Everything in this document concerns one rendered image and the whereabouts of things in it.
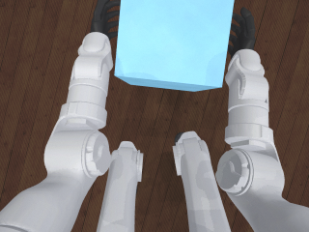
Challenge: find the robot right thigh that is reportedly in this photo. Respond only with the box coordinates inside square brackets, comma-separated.
[172, 137, 231, 232]

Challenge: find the left robot forearm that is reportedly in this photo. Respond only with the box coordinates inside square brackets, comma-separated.
[43, 32, 113, 163]

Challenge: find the robot right foot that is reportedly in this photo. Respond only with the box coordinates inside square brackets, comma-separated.
[174, 132, 184, 146]

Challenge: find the right robot forearm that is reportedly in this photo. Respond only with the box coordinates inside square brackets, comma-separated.
[224, 49, 281, 165]

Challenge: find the robot left upper arm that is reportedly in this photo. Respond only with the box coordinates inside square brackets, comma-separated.
[0, 130, 112, 232]

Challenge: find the right robot hand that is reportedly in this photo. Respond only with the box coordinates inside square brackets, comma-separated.
[227, 7, 256, 60]

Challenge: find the carton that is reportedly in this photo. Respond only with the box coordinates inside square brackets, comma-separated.
[114, 0, 235, 92]

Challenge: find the left robot hand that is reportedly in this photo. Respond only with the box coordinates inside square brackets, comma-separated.
[90, 0, 121, 41]

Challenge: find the robot right upper arm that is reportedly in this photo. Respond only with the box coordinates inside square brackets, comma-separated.
[215, 148, 309, 232]

